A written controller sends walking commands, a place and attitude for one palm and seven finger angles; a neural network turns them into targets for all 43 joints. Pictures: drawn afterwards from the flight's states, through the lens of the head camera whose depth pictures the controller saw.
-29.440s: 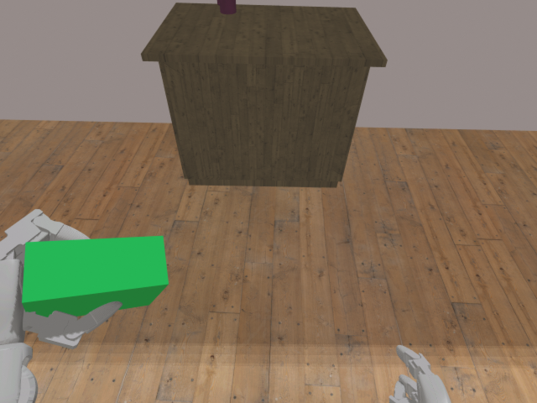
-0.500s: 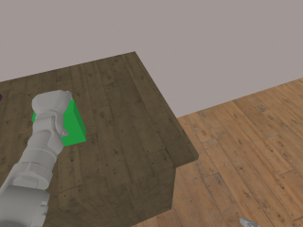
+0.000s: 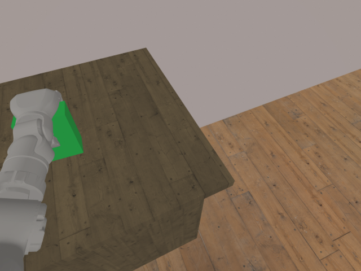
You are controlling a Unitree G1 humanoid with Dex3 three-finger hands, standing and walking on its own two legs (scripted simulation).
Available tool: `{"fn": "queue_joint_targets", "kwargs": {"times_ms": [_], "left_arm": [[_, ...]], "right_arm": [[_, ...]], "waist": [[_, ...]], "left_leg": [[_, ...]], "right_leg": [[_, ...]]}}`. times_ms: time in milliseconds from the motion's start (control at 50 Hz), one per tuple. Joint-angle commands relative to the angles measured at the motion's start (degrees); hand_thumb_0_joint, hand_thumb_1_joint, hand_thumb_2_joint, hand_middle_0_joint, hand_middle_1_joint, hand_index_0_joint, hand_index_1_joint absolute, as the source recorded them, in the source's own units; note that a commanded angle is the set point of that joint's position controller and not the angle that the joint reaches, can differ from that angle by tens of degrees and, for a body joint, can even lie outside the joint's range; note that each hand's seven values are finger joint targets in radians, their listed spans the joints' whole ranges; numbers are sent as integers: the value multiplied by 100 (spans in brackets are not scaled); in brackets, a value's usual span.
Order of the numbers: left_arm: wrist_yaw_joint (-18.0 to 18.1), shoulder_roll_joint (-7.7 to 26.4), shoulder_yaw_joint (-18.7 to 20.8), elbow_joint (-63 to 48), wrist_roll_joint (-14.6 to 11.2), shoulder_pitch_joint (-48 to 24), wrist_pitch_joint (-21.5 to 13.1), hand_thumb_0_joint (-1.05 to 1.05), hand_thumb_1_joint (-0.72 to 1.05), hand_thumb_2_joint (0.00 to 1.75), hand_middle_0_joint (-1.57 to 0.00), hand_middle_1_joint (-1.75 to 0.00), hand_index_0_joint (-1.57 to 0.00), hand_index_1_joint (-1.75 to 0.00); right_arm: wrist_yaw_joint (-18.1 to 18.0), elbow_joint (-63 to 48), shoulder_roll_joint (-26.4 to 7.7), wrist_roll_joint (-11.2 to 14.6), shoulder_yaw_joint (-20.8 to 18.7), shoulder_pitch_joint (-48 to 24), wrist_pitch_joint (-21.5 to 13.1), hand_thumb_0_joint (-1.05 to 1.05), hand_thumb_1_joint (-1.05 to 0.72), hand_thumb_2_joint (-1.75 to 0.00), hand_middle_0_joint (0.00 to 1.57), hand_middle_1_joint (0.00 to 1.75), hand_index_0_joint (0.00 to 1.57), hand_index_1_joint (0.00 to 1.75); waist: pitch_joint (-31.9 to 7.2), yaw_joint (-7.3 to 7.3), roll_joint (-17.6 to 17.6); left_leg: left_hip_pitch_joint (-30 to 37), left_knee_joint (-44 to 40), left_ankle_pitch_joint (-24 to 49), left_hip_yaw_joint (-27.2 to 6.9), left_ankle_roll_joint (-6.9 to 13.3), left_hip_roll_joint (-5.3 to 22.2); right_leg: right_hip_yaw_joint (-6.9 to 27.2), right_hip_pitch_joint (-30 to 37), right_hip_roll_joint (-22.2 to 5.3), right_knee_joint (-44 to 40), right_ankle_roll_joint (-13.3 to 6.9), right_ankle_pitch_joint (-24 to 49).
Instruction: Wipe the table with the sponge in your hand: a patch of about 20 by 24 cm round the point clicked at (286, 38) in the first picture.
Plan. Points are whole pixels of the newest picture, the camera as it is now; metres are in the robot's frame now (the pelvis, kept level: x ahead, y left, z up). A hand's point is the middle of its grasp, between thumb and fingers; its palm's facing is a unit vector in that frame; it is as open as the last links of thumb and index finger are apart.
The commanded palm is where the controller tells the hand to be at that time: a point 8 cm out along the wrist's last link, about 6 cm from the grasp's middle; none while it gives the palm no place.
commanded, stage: slide back across to the first lane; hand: left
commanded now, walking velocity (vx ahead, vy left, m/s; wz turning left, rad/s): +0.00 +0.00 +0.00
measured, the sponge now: (55, 139) +0.41 +0.32 +0.04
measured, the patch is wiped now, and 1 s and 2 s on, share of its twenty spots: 0.95 0.95 0.95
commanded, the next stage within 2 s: wipe back along the first lane in 0.52 s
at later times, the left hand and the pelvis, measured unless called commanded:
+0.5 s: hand (15, 134) +0.39 +0.37 +0.10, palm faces -0.12 -0.01 -0.99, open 9.8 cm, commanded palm +0.36 +0.37 +0.14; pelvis +0.02 +0.01 +0.01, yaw +1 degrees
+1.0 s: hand (11, 148) +0.35 +0.37 +0.09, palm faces -0.05 -0.01 -1.00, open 9.9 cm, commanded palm +0.32 +0.35 +0.12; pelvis +0.02 +0.01 +0.01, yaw +2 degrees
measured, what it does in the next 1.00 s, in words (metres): stands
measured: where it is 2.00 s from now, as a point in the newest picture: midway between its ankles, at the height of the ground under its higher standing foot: outside the picture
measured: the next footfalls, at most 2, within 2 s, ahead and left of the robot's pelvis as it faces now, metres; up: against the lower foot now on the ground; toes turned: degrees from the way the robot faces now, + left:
none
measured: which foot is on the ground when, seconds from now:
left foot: down 0.00-1.00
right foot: down 0.00-1.00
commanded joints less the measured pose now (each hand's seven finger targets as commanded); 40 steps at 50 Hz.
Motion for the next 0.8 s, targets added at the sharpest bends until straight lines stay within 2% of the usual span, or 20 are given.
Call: {"fn": "queue_joint_targets", "kwargs": {"times_ms": [0,20,40,100,140,180,240,300,340,360,400,420,440,540,600,620,640,700,740,780], "left_arm": [[140,1784,482,-731,144,-1379,69,0,10,130,-120,-160,-120,-160],[137,1715,428,-931,128,-1392,57,0,10,130,-120,-160,-120,-160],[127,1885,656,-1103,79,-1301,35,0,10,130,-120,-160,-120,-160],[145,1711,512,-1234,103,-949,141,0,10,130,-120,-160,-120,-160],[105,1936,757,-1351,20,-784,177,0,10,130,-120,-160,-120,-160],[66,1956,665,-1386,61,-771,223,0,10,130,-120,-160,-120,-160],[-43,1996,747,-1579,44,-608,226,0,10,130,-120,-160,-120,-160],[-179,2034,646,-1563,97,-677,202,0,10,130,-120,-160,-120,-160],[-279,2266,885,-1709,62,-665,76,0,10,130,-120,-160,-120,-160],[-334,2097,691,-1747,68,-596,25,0,10,130,-120,-160,-120,-160],[-398,2167,791,-1858,54,-515,-101,0,10,130,-120,-160,-120,-160],[-428,2016,689,-1932,37,-462,-159,0,10,130,-120,-160,-120,-160],[-474,2040,774,-2110,-12,-543,-267,0,10,130,-120,-160,-120,-160],[-448,2416,1179,-2271,-74,-298,-492,0,10,130,-120,-160,-120,-160],[-390,2288,1021,-2172,-1,-325,-516,0,10,130,-120,-160,-120,-160],[-383,2037,839,-2203,-30,-214,-509,0,10,130,-120,-160,-120,-160],[-391,2115,967,-2275,-66,-217,-541,0,10,130,-120,-160,-120,-160],[-345,1843,752,-2386,-90,19,-468,0,10,130,-120,-160,-120,-160],[-321,1769,853,-2715,-205,378,-442,0,10,130,-120,-160,-120,-160],[-271,1526,713,-2886,-312,789,-339,0,10,130,-120,-160,-120,-160]], "right_arm": [[-33,-653,-864,30,-275,-187,-150,0,-90,-90,20,30,20,30],[-25,-691,-849,34,-280,-223,-155,0,-90,-90,20,30,20,30],[-31,-721,-840,34,-287,-285,-174,0,-90,-90,20,30,20,30],[9,-750,-843,43,-286,-330,-176,0,-90,-90,20,30,20,30],[15,-798,-858,48,-261,-460,-185,0,-90,-90,20,30,20,30],[10,-799,-884,50,-249,-446,-171,0,-90,-90,20,30,20,30],[13,-864,-863,53,-241,-552,-185,0,-90,-90,20,30,20,30],[-21,-859,-895,54,-229,-531,-162,0,-90,-90,20,30,20,30],[-42,-890,-892,45,-228,-569,-174,0,-90,-90,20,30,20,30],[-48,-908,-896,33,-237,-498,-170,0,-90,-90,20,30,20,30],[-56,-920,-899,30,-254,-503,-151,0,-90,-90,20,30,20,30],[-63,-949,-876,29,-262,-515,-150,0,-90,-90,20,30,20,30],[-65,-968,-854,29,-260,-554,-164,0,-90,-90,20,30,20,30],[-88,-963,-891,8,-283,-557,-119,0,-90,-90,20,30,20,30],[-78,-905,-907,-3,-302,-485,-100,0,-90,-90,20,30,20,30],[-68,-940,-869,-1,-312,-509,-108,0,-90,-90,20,30,20,30],[-65,-954,-863,12,-297,-558,-121,0,-90,-90,20,30,20,30],[-31,-955,-872,2,-324,-568,-87,0,-90,-90,20,30,20,30],[-19,-1045,-820,14,-327,-704,-99,0,-90,-90,20,30,20,30],[7,-1070,-809,15,-339,-737,-92,0,-90,-90,20,30,20,30]], "waist": [[-1633,186,-224],[-1660,194,-182],[-1799,307,-86],[-1569,283,-103],[-1533,378,-78],[-1452,302,-184],[-1501,379,36],[-1273,251,-91],[-1348,311,32],[-1365,258,48],[-1378,256,-19],[-1352,234,0],[-1454,259,161],[-1462,316,99],[-1414,261,63],[-1395,254,111],[-1440,298,191],[-1513,280,39],[-1686,390,162],[-1643,381,83]], "left_leg": [[1494,-337,1033,236,435,-349],[1561,-371,1057,239,435,-351],[1651,-408,1274,197,435,-346],[1733,-447,1246,219,445,-356],[1731,-510,1339,190,445,-367],[1736,-511,1254,220,456,-388],[1880,-532,1458,198,451,-393],[1896,-530,1307,213,470,-406],[1973,-525,1475,176,470,-408],[2058,-467,1542,204,487,-424],[2093,-440,1629,189,477,-414],[2129,-414,1706,202,481,-415],[2216,-414,1858,171,475,-404],[2166,-368,1948,166,476,-423],[2148,-334,1875,170,470,-430],[2160,-344,1797,182,472,-433],[2155,-377,1853,123,458,-422],[2206,-302,1895,140,466,-421],[2281,-331,2054,84,460,-418],[2298,-328,1991,103,463,-411]], "right_leg": [[-230,451,240,-583,-365,1512],[-245,480,241,-598,-361,1522],[-238,617,242,-590,-407,1664],[-305,557,264,-637,-388,1581],[-286,710,252,-679,-415,1690],[-303,714,246,-696,-373,1637],[-293,791,237,-723,-420,1782],[-316,672,236,-793,-386,1657],[-281,759,226,-799,-429,1807],[-305,746,238,-778,-421,1906],[-314,724,232,-773,-417,1987],[-319,681,229,-769,-413,2057],[-295,705,227,-760,-449,2156],[-284,754,222,-733,-450,2286],[-337,588,234,-703,-436,2145],[-333,542,235,-720,-427,2040],[-318,589,238,-720,-467,2024],[-340,594,251,-692,-448,2112],[-319,747,250,-679,-474,2170],[-373,768,256,-670,-437,2109]]}}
